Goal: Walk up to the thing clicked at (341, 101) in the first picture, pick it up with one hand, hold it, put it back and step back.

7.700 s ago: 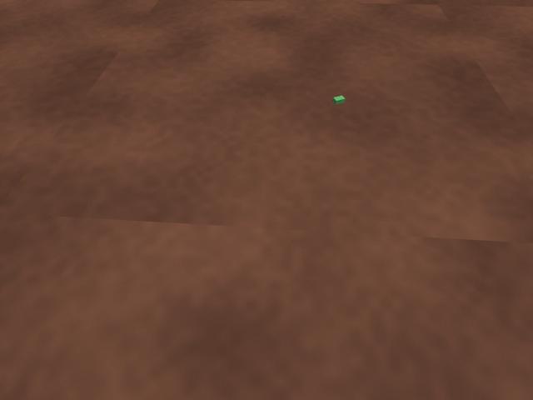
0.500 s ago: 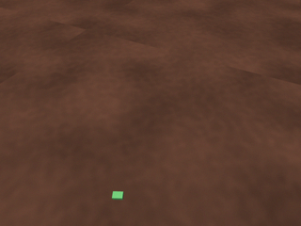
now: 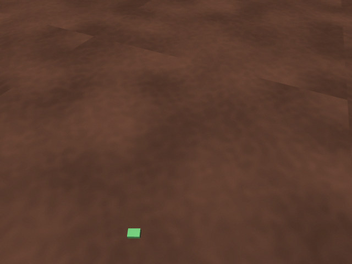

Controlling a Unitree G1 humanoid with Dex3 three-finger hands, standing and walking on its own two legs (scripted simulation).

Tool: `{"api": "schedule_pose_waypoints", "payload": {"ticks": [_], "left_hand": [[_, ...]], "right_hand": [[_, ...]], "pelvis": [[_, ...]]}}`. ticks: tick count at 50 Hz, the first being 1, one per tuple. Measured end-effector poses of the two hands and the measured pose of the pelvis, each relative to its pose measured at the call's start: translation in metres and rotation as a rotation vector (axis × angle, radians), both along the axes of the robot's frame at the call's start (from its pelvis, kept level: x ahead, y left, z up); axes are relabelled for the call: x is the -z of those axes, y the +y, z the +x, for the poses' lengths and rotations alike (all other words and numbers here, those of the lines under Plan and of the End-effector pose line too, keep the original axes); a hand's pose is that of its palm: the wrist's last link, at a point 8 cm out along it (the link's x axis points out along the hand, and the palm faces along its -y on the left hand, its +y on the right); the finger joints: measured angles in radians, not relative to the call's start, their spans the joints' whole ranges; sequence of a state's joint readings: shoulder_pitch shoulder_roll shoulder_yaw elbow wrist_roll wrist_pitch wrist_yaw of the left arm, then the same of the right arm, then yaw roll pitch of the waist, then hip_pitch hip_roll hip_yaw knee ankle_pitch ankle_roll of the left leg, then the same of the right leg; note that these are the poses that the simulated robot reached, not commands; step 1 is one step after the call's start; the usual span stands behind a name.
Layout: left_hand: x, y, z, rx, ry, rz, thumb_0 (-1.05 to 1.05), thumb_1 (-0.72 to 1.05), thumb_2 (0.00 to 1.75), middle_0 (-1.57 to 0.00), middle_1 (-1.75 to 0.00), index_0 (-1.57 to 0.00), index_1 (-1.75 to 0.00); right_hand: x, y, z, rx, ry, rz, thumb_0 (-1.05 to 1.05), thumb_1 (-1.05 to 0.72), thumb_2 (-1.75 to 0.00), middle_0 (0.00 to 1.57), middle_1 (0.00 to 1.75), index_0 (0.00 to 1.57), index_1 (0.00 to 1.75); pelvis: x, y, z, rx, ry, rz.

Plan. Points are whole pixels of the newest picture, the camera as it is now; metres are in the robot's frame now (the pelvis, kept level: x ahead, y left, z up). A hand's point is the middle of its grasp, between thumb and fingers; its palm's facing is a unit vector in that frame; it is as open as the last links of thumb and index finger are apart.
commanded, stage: walk up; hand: left
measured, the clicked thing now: (134, 233) +0.42 +0.24 -0.76
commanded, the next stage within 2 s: stand in 1.94 s
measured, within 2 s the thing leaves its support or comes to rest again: neither
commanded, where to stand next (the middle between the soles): +0.05 +0.01 m, yaw +1 degrees
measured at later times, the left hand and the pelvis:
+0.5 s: hand (86, 261) +0.17 +0.25 -0.16, palm faces -0.03 -0.92 -0.39, open 7.4 cm; pelvis +0.04 -0.01 -0.02, yaw +1 degrees
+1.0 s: hand out of the picture +0.06 +0.31 -0.17, palm faces -0.09 -0.93 -0.34, open 7.4 cm; pelvis +0.00 +0.03 +0.00, yaw -3 degrees
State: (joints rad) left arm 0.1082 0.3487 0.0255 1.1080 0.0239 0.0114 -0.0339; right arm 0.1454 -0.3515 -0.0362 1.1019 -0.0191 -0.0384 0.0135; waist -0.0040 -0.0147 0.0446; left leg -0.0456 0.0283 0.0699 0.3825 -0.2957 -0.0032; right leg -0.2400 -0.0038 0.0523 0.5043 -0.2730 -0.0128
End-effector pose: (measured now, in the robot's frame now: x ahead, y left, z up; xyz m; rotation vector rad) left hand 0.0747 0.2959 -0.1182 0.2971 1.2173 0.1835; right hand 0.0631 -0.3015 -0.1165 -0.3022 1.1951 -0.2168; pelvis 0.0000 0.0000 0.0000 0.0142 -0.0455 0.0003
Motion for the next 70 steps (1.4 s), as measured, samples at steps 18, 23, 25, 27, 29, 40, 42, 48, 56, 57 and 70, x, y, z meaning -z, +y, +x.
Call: {"api": "schedule_pose_waypoints", "payload": {"ticks": [18, 23, 25, 27, 29, 40, 42, 48, 56, 57, 70], "left_hand": [[-0.01, -0.03, 0.061, 0.036, -0.013, 0.074, 0.01, 0.91, 0.9, -0.21, -0.3, -0.21, -0.3], [-0.003, -0.018, 0.081, 0.041, -0.064, 0.075, 0.01, 0.9, 0.9, -0.21, -0.3, -0.21, -0.3], [0.001, -0.008, 0.089, 0.048, -0.087, 0.075, 0.01, 0.9, 0.9, -0.21, -0.3, -0.21, -0.3], [0.008, 0.004, 0.095, 0.049, -0.114, 0.073, 0.01, 0.9, 0.9, -0.21, -0.3, -0.21, -0.3], [0.018, 0.019, 0.1, 0.044, -0.141, 0.066, 0.01, 0.9, 0.9, -0.21, -0.3, -0.21, -0.3], [0.024, 0.058, 0.044, 0.008, -0.043, 0.032, 0.01, 0.91, 0.9, -0.21, -0.3, -0.2, -0.3], [0.024, 0.062, 0.025, 0.019, -0.003, 0.028, 0.01, 0.91, 0.9, -0.21, -0.3, -0.2, -0.3], [0.017, 0.063, -0.011, 0.049, 0.053, 0.026, 0.01, 0.91, 0.9, -0.21, -0.3, -0.2, -0.3], [-0.001, 0.038, -0.031, 0.059, 0.016, 0.065, 0.01, 0.91, 0.9, -0.21, -0.3, -0.2, -0.3], [0.0, 0.033, -0.035, 0.054, 0.014, 0.08, 0.01, 0.91, 0.9, -0.21, -0.3, -0.2, -0.3], [-0.021, -0.009, -0.03, -0.007, -0.081, 0.071, 0.01, 0.9, 0.9, -0.21, -0.3, -0.21, -0.3]], "right_hand": [[0.018, -0.049, 0.03, 0.043, 0.116, -0.014, 0.0, -0.9, -0.9, 0.2, 0.3, 0.2, 0.3], [0.023, -0.034, 0.043, 0.018, 0.119, -0.029, 0.0, -0.9, -0.9, 0.2, 0.3, 0.2, 0.3], [0.023, -0.025, 0.046, 0.007, 0.111, -0.039, 0.0, -0.9, -0.9, 0.2, 0.3, 0.2, 0.3], [0.022, -0.016, 0.047, -0.007, 0.099, -0.056, 0.0, -0.9, -0.9, 0.2, 0.3, 0.2, 0.3], [0.023, -0.007, 0.045, -0.018, 0.082, -0.079, 0.0, -0.9, -0.9, 0.2, 0.3, 0.2, 0.3], [-0.016, 0.032, 0.02, -0.028, 0.009, -0.115, 0.0, -0.9, -0.9, 0.2, 0.3, 0.21, 0.3], [-0.023, 0.032, 0.017, -0.015, -0.038, -0.122, 0.0, -0.9, -0.9, 0.2, 0.3, 0.21, 0.3], [-0.04, 0.014, -0.011, 0.01, -0.114, -0.137, 0.0, -0.9, -0.9, 0.2, 0.3, 0.21, 0.3], [-0.02, -0.033, -0.05, 0.038, -0.037, -0.116, 0.0, -0.9, -0.9, 0.2, 0.3, 0.21, 0.3], [-0.013, -0.039, -0.05, 0.043, -0.032, -0.107, 0.0, -0.9, -0.9, 0.2, 0.3, 0.21, 0.3], [0.017, -0.02, -0.051, -0.014, 0.101, 0.039, 0.0, -0.9, -0.9, 0.2, 0.3, 0.2, 0.3]], "pelvis": [[0.006, -0.03, 0.053, 0.006, -0.002, -0.016], [0.013, -0.015, 0.047, -0.008, 0.008, -0.02], [0.017, -0.007, 0.042, -0.016, 0.013, -0.022], [0.022, 0.003, 0.038, -0.03, 0.018, -0.027], [0.031, 0.014, 0.033, -0.045, 0.017, -0.028], [0.013, 0.041, 0.003, -0.011, 0.026, -0.041], [0.011, 0.042, 0.003, 0.01, 0.019, -0.032], [0.007, 0.034, 0.0, 0.057, -0.016, -0.032], [0.011, 0.004, -0.013, 0.055, -0.029, -0.028], [0.015, -0.001, -0.014, 0.056, -0.028, -0.021], [0.004, -0.016, -0.008, -0.006, 0.006, -0.025]]}}
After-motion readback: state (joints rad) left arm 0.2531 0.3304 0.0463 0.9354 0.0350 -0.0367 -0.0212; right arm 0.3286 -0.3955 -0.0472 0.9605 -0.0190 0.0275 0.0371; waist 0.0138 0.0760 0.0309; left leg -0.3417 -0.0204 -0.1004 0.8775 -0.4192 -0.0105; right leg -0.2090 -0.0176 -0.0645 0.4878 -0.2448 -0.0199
